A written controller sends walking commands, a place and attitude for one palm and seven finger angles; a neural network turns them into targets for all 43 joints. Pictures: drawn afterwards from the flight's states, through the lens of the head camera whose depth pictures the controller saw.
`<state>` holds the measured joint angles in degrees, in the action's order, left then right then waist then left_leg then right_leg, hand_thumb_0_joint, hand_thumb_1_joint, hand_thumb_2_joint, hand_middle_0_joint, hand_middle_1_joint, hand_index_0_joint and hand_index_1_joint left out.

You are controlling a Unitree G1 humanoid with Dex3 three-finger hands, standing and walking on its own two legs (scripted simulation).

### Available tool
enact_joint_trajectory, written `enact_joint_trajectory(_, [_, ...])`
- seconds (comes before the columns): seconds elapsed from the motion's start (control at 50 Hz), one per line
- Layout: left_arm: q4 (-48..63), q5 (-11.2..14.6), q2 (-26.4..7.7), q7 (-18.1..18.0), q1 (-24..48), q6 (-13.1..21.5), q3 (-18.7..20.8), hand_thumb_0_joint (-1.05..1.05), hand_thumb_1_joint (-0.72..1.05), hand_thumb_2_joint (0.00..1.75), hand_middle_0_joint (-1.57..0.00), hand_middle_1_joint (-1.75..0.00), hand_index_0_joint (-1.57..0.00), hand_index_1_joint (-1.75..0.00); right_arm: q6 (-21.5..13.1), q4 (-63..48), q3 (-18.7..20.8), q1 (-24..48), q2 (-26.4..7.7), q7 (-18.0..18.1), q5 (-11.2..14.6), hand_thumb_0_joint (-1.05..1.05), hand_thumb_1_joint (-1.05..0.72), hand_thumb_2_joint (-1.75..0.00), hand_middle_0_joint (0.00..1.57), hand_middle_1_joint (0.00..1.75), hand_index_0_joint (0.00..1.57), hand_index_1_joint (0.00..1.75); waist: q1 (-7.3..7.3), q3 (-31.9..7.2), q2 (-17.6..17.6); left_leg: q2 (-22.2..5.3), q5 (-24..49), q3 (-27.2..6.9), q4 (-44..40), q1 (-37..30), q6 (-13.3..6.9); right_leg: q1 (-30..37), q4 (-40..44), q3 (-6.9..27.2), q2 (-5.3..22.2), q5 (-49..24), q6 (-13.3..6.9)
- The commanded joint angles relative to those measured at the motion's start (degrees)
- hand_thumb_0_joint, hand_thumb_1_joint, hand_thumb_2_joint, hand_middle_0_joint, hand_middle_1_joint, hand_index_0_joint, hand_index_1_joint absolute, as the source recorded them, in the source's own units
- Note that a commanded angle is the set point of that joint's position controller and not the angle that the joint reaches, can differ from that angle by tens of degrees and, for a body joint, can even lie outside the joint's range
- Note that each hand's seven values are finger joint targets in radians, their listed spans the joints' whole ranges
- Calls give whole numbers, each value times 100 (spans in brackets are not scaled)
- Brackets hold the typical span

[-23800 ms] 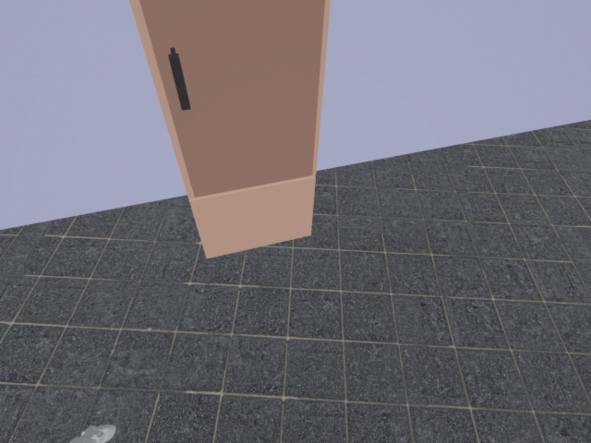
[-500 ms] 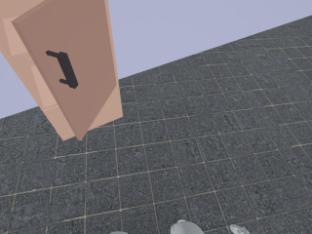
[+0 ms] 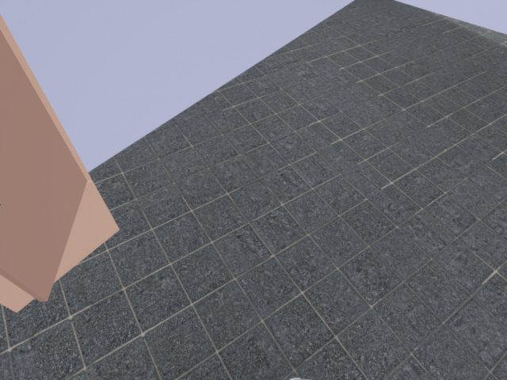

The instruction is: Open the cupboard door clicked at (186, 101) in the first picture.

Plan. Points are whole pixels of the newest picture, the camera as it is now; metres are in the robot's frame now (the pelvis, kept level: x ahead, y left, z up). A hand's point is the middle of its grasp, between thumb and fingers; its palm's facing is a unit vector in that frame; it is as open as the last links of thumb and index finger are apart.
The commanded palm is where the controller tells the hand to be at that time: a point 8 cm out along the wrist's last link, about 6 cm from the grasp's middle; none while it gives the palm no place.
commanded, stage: walk to a spot facing it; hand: left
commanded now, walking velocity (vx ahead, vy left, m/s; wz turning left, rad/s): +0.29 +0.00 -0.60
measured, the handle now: out of the picture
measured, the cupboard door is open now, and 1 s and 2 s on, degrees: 42 42 42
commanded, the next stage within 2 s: turn to face it in 1.54 s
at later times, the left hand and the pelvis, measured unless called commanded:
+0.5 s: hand (240, 279) +0.33 +0.04 -0.16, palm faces -0.33 -0.92 -0.20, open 7.4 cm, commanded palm none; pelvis +0.13 -0.09 -0.01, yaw -17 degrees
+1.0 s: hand (242, 251) +0.41 +0.04 -0.17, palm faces -0.34 -0.92 -0.16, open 7.4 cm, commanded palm none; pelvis +0.35 -0.14 +0.01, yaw -25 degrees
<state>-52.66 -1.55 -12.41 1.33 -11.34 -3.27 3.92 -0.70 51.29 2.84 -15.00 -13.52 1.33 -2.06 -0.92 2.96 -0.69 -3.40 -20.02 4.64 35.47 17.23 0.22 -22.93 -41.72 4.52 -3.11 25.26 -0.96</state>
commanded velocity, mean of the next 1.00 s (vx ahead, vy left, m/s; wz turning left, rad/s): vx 0.36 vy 0.00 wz -0.32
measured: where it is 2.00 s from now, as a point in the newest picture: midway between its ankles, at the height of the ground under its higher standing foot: (342, 249)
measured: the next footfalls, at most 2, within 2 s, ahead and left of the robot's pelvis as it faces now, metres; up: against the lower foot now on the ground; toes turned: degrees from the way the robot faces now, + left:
right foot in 0.42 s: +0.20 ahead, -0.19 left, +0.00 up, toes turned -23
left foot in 0.86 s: +0.45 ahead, -0.06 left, +0.00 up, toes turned -16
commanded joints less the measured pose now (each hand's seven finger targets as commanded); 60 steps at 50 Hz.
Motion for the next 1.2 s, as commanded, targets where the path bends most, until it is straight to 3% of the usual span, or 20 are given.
enact_joint_trajectory(0.0, [834, -83, -582, 176, 962, 321, 249, 0, 90, 90, -20, -30, -20, -30, -211, -91, 181, -955, -1084, 65, -51, 0, -90, -90, 20, 30, 20, 30, -240, 361, 763, -2291, -2124, -2838, -2941, -859, -820, -2311, -2554, -135, 557, -153, 52])
enact_joint_trajectory(0.04, [605, -76, -333, 260, 689, 288, 194, 0, 90, 90, -20, -30, -20, -30, -281, -73, 31, -734, -680, 79, 2, 0, -90, -90, 20, 30, 20, 30, -11, 379, 783, -1599, -408, -1244, -2624, -950, -421, -2239, -2852, -402, 704, -1068, 161])
enact_joint_trajectory(0.08, [526, -46, -136, 275, 603, 273, 132, 0, 90, 90, -20, -30, -20, -30, -345, 85, -33, -1059, -473, 104, 44, 0, -90, -90, 20, 30, 20, 30, -54, 106, 902, -1366, 1200, -414, -2276, -1502, -348, -2291, -2828, -560, 680, -1340, 186])
enact_joint_trajectory(0.28, [653, -2, -37, 277, 1658, 321, 10, 0, 90, 90, -20, -30, -20, -30, -298, 595, 11, -1802, -464, 40, -57, 0, -90, -90, 20, 30, 20, 30, -361, 404, 1152, -1761, 2312, 710, -2083, -1640, -491, -1145, -71, -1231, 614, -1088, -76])
enact_joint_trajectory(0.32, [524, -2, -145, 255, 1261, 360, 48, 0, 90, 90, -20, -30, -20, -30, -282, 604, 29, -1694, -578, 37, -43, 0, -90, -90, 20, 30, 20, 30, -119, 126, 998, -1792, 3443, 889, -1470, -1629, -453, -280, 257, -1391, 380, -818, -254])
enact_joint_trajectory(0.36, [-36, -17, -522, 182, -476, 493, 191, 0, 90, 90, -20, -30, -20, -30, -275, 529, 35, -1288, -674, -4, 65, 0, -90, -90, 20, 30, 20, 30, 719, -780, 499, -1394, 4133, 1282, 645, -715, -134, 2394, 972, -1448, 105, -1158, -523])
enact_joint_trajectory(0.38, [-277, -36, -1257, 69, -1518, 559, 405, 0, 90, 90, -20, -30, -20, -30, -286, 289, -32, -1144, -307, -94, 201, 0, -90, -90, 20, 30, 20, 30, 1173, -1500, -872, -750, 1376, 1373, 2554, 1194, 122, 4222, 1506, 669, 1629, -609, -1042])
enact_joint_trajectory(0.4, [-403, 116, -1667, -24, -1795, 526, 481, 0, 90, 90, -20, -30, -20, -30, -277, 16, -14, -681, -124, -55, 233, 0, -90, -90, 20, 30, 20, 30, 1111, -1492, -1420, -143, -1674, 613, 4173, 2410, 249, 4259, 2406, 2878, 2805, -1328, -1505])
enact_joint_trajectory(0.44, [-128, 127, -1213, -125, -755, 507, 341, 0, 90, 90, -20, -30, -20, -30, -226, 53, 84, -248, -181, -43, 153, 0, -90, -90, 20, 30, 20, 30, 596, -464, -792, -642, -491, -348, 4477, 2562, 196, 2386, 2809, 2225, 2525, -362, -1345])
enact_joint_trajectory(0.48, [72, 63, -690, -168, 59, 542, 181, 0, 90, 90, -20, -30, -20, -30, -90, 336, 107, -539, -44, -62, 53, 0, -90, -90, 20, 30, 20, 30, 64, -198, -498, -787, 36, -344, 3520, 1594, 245, 1000, 3018, 1005, 1927, -324, -1014])
enact_joint_trajectory(0.52, [69, 15, -561, -156, 183, 598, 153, 0, 90, 90, -20, -30, -20, -30, 32, 499, 87, -857, 92, -103, 17, 0, -90, -90, 20, 30, 20, 30, -185, -115, -557, -661, 275, -171, 2875, 1177, 289, 466, 3213, 505, 1616, -351, -934])
enact_joint_trajectory(0.74, [-535, 51, -570, -116, -892, 775, 126, 0, 90, 90, -20, -30, -20, -30, -205, -125, 80, 996, 23, -249, 61, 0, -90, -90, 20, 30, 20, 30, 301, 14, -519, -165, 611, -51, 204, 1284, 195, 2063, 2784, 686, 1638, -2334, -1019])
enact_joint_trajectory(0.8, [-585, 90, -594, -134, -766, 770, 123, 0, 90, 90, -20, -30, -20, -30, -280, 137, 105, 391, -153, -185, 40, 0, -90, -90, 20, 30, 20, 30, -114, -151, -196, 106, 955, 195, -812, -358, 64, 1555, 1858, 310, 1334, -3169, -745])
enact_joint_trajectory(0.82, [-530, 108, -480, -113, -703, 773, 108, 0, 90, 90, -20, -30, -20, -30, -326, 368, 171, -300, -418, -128, 12, 0, -90, -90, 20, 30, 20, 30, -417, -461, 148, -220, 945, -267, -1009, -1754, -166, 651, 798, 75, 1042, -3227, -533])
enact_joint_trajectory(0.84, [-420, 129, -236, -73, -849, 782, 60, 0, 90, 90, -20, -30, -20, -30, -349, 563, 316, -1157, -1050, -70, -92, 0, -90, -90, 20, 30, 20, 30, -679, -1064, 1277, -1666, 728, -2064, -1231, -3087, -778, -696, -852, -532, 402, -1568, -260])
enact_joint_trajectory(0.86, [-228, 102, -252, -51, -606, 844, 14, 0, 90, 90, -20, -30, -20, -30, -274, 614, 328, -1638, -1282, -43, -75, 0, -90, -90, 20, 30, 20, 30, -780, -1104, 1525, -2591, 916, -3236, -1853, -3243, -1343, -1466, -2415, -611, 102, 576, -180])
enact_joint_trajectory(0.92, [-241, 16, -240, -7, -50, 732, 80, 0, 90, 90, -20, -30, -20, -30, -318, 398, 141, -732, -536, -22, -21, 0, -90, -90, 20, 30, 20, 30, -340, 12, 661, -2099, 425, -2209, -2340, -1342, -1019, -1785, -3315, -159, 830, -436, -108])
enact_joint_trajectory(1.02, [-323, -9, 97, 102, -240, 498, 27, 0, 90, 90, -20, -30, -20, -30, -420, 573, 66, -580, -367, -23, 41, 0, -90, -90, 20, 30, 20, 30, 68, -90, 821, -1358, 1466, -214, -2522, -930, -678, -1028, -1520, -583, 980, -1223, 66])
enact_joint_trajectory(1.14, [-142, -15, 56, 145, 547, 489, 8, 0, 90, 90, -20, -30, -20, -30, -324, 856, 75, -1015, -458, -69, -13, 0, -90, -90, 20, 30, 20, 30, -85, 338, 697, -1384, 1216, 155, -2483, -757, -657, -277, 210, -1136, 747, -1597, -2])
enact_joint_trajectory(1.18, [-204, -13, -90, 135, 324, 535, 30, 0, 90, 90, -20, -30, -20, -30, -287, 923, 76, -1022, -538, -76, -14, 0, -90, -90, 20, 30, 20, 30, 95, 118, 716, -1348, 1753, 269, -1920, -972, -536, 342, 654, -1303, 553, -1413, -114])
